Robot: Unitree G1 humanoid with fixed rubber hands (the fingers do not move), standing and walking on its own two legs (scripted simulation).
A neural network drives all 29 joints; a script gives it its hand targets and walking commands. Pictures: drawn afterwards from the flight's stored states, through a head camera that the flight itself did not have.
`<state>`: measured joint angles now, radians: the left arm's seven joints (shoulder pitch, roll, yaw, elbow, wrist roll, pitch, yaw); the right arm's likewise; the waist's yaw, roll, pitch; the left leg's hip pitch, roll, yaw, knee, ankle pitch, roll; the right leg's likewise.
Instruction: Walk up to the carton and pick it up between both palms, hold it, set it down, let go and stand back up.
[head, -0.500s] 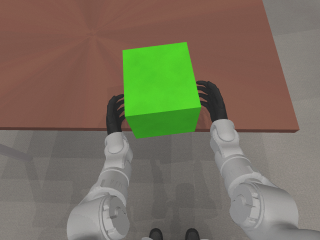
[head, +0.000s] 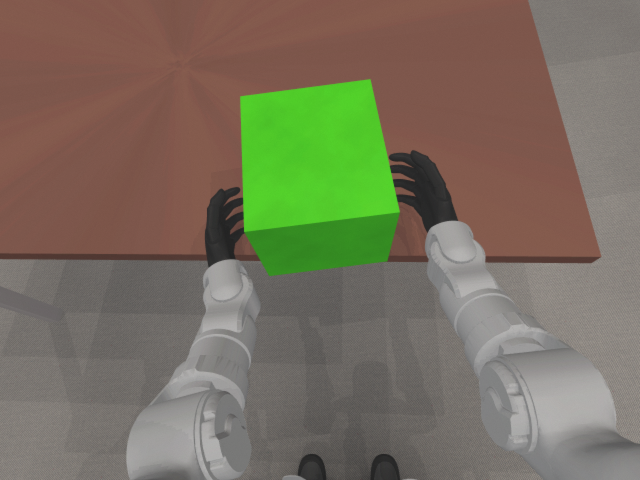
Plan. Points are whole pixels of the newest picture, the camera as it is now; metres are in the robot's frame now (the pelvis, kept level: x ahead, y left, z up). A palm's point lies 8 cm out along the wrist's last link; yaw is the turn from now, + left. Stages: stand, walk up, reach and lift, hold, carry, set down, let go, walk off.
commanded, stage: set down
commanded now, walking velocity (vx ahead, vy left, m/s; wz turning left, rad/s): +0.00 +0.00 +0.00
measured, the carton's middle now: (317, 182) +0.50 +0.04 -0.02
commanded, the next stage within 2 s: none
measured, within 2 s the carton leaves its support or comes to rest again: neither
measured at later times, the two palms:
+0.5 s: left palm (230, 273) +0.38 +0.15 -0.04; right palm (447, 251) +0.40 -0.13 -0.04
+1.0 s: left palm (210, 366) +0.26 +0.16 -0.04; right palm (509, 340) +0.29 -0.19 -0.05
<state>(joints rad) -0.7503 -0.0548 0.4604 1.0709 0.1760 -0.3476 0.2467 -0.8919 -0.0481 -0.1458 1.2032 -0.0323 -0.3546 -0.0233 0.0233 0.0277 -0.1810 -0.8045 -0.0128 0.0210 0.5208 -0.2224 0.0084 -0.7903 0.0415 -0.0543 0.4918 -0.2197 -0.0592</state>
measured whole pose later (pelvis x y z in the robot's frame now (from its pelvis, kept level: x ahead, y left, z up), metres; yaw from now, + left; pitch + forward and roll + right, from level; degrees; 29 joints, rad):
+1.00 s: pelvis -0.08 -0.01 -0.01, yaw +1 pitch +28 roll +0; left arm -0.39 -0.05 0.20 0.66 0.05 -0.31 0.22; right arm -0.50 -0.19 -0.01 0.93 0.17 -0.36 0.04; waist 0.03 -0.01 -0.18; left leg -0.90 -0.01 0.01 0.49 -0.09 0.01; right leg -0.89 0.04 -0.07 0.49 -0.09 -0.08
